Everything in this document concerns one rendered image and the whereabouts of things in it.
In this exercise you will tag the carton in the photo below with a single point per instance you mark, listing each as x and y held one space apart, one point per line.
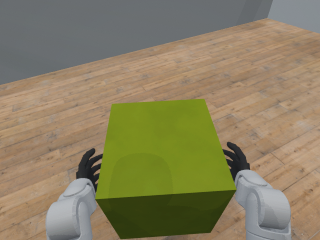
163 170

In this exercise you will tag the robot left hand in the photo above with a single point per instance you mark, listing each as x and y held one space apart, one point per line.
85 169

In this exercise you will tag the robot right forearm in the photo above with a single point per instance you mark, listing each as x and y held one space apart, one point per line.
267 210

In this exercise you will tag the robot left forearm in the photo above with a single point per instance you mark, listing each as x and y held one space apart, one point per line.
69 217

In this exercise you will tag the robot right hand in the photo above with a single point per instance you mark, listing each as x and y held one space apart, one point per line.
239 162

